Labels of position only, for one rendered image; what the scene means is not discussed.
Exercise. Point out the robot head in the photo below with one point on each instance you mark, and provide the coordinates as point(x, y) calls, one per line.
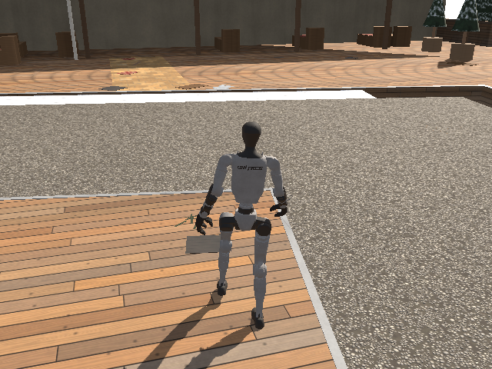
point(251, 132)

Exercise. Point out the left robot forearm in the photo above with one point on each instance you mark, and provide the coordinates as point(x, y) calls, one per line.
point(208, 204)

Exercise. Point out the right robot upper arm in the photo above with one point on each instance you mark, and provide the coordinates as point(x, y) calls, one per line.
point(276, 175)

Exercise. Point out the right robot forearm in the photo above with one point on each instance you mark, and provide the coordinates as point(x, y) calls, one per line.
point(282, 201)

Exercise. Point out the left robot shin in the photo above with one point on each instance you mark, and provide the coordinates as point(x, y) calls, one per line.
point(223, 262)

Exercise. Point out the robot left hand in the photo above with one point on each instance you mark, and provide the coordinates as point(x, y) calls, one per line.
point(199, 222)

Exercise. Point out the robot right hand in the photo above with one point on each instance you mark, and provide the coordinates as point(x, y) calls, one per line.
point(283, 210)

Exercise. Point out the left robot upper arm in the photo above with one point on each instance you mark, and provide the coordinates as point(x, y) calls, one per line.
point(220, 173)

